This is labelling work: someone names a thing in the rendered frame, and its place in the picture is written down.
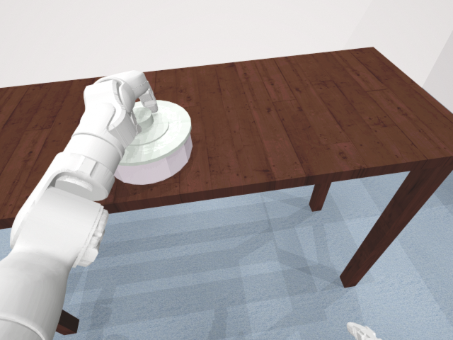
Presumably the robot left forearm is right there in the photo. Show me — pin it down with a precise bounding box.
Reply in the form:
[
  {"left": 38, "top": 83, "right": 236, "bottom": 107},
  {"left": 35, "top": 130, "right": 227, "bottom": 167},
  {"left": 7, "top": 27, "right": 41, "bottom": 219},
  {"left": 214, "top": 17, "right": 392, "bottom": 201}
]
[{"left": 10, "top": 76, "right": 137, "bottom": 249}]

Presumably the robot left hand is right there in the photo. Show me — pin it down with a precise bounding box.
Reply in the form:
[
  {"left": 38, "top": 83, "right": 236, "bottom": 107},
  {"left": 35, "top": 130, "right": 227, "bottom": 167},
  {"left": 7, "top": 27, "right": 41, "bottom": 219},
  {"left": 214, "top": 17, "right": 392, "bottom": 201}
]
[{"left": 94, "top": 70, "right": 158, "bottom": 135}]

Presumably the lid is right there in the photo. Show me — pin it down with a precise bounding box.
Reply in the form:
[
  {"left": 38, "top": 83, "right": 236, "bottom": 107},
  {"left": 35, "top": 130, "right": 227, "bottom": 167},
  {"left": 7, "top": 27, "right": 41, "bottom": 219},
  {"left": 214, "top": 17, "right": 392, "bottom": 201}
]
[{"left": 118, "top": 100, "right": 192, "bottom": 166}]

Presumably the pot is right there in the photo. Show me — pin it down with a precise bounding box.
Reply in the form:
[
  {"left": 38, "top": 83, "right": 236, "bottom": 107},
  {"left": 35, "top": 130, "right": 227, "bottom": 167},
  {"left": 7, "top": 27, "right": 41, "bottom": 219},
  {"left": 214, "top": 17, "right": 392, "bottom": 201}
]
[{"left": 114, "top": 136, "right": 193, "bottom": 185}]

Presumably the table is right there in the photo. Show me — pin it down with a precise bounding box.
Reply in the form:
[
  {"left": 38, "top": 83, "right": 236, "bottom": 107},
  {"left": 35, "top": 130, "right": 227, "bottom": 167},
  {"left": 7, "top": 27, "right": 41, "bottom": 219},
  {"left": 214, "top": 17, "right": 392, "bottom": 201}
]
[{"left": 0, "top": 47, "right": 453, "bottom": 335}]

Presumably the left robot upper arm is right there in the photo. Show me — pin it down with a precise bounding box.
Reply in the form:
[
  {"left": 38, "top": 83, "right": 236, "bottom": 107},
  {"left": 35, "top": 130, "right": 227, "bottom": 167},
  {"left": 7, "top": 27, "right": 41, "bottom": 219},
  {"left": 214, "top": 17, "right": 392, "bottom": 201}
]
[{"left": 0, "top": 186, "right": 109, "bottom": 340}]

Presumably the knob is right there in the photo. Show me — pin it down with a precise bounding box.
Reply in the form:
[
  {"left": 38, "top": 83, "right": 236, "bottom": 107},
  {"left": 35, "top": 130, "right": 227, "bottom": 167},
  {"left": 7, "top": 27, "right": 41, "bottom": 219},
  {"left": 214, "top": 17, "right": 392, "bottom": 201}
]
[{"left": 133, "top": 107, "right": 154, "bottom": 130}]

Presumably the robot right hand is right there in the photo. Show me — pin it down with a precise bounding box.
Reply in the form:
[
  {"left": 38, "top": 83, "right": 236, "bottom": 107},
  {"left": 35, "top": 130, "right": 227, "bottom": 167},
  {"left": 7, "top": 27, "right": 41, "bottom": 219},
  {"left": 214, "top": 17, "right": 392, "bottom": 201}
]
[{"left": 347, "top": 322, "right": 382, "bottom": 340}]

